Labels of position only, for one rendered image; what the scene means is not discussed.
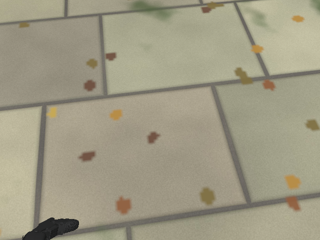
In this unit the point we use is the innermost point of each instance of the left robot hand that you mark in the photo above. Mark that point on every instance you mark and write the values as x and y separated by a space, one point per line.
50 228

